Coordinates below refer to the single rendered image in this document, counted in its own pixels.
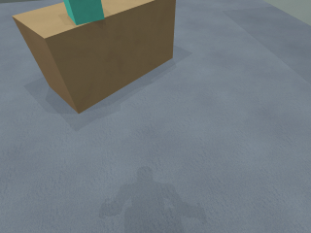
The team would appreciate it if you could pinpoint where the pedestal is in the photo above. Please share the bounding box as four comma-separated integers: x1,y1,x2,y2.
12,0,176,114

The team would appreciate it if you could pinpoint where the carton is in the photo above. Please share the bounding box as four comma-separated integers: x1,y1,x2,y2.
63,0,105,25

